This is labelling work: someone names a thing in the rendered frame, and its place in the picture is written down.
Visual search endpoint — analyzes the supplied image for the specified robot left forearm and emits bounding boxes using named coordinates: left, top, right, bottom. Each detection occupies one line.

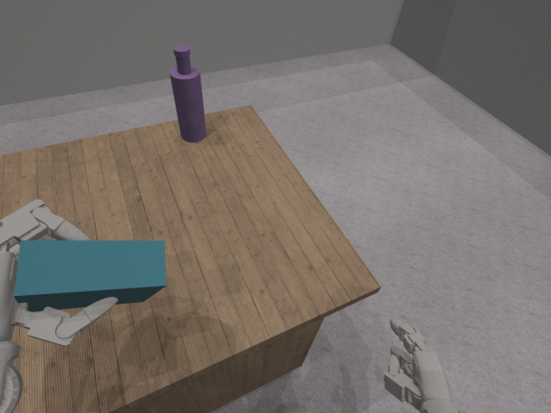
left=0, top=341, right=23, bottom=413

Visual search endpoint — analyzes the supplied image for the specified sponge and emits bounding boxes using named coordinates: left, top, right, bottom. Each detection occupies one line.
left=14, top=240, right=166, bottom=312

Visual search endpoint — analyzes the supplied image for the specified robot left hand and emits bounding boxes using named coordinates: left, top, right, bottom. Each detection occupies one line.
left=0, top=200, right=118, bottom=347

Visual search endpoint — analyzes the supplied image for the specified robot right hand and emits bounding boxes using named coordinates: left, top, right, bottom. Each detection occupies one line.
left=384, top=318, right=453, bottom=413

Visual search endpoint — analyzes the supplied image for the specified table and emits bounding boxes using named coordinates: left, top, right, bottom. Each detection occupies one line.
left=0, top=105, right=381, bottom=413

